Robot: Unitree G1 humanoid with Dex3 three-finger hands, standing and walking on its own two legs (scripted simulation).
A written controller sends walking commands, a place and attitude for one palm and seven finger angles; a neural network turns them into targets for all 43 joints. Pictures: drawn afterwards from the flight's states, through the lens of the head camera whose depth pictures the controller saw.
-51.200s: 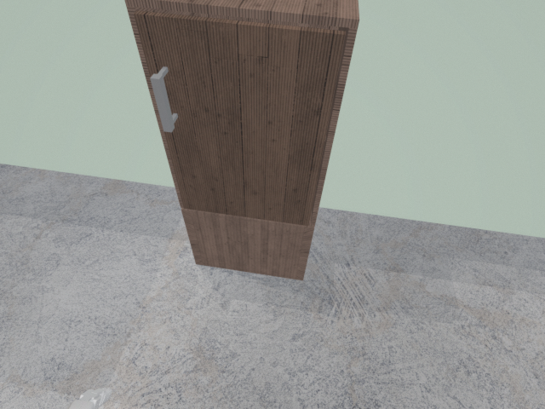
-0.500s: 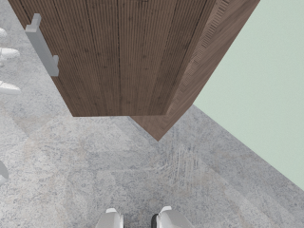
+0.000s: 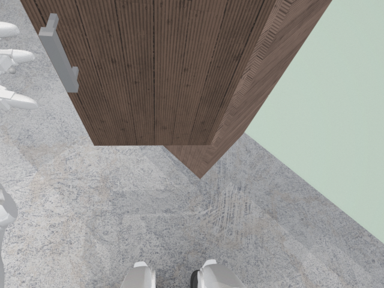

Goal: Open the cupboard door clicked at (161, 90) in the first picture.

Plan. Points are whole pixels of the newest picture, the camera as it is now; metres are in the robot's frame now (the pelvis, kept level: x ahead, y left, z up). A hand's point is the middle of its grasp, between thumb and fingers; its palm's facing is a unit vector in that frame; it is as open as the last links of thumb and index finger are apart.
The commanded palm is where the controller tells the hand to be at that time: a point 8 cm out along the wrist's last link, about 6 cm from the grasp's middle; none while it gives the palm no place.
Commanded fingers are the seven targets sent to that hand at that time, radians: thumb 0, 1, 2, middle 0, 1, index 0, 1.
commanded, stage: move the hooked fingers beside the handle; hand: left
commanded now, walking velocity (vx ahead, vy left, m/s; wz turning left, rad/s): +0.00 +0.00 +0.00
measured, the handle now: (63, 56) +0.54 +0.22 +0.10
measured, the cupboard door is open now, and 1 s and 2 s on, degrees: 46 46 46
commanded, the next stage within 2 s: slide the fingers in behind the handle in 0.10 s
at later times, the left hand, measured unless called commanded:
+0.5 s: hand (28, 74) +0.49 +0.27 +0.10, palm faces -0.02 -1.00 +0.01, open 14.0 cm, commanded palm +0.48 +0.31 +0.10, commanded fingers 0.00 -0.50 0.30 -0.30 -1.20 -0.30 -1.20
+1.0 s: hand (43, 77) +0.49 +0.25 +0.10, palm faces -0.01 -1.00 -0.01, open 14.1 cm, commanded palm +0.48 +0.28 +0.10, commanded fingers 0.00 -0.50 0.30 -0.30 -1.20 -0.30 -1.20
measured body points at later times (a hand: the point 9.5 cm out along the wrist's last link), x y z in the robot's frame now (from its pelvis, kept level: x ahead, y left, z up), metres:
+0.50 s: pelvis +0.00 -0.01 +0.00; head +0.13 +0.03 +0.43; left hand +0.49 +0.32 +0.11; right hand +0.00 -0.28 -0.09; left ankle +0.00 +0.08 -0.68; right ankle +0.00 -0.13 -0.68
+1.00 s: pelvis +0.01 -0.01 +0.00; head +0.12 +0.03 +0.44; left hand +0.48 +0.30 +0.10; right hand +0.02 -0.28 -0.10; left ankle +0.00 +0.08 -0.68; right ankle +0.00 -0.13 -0.68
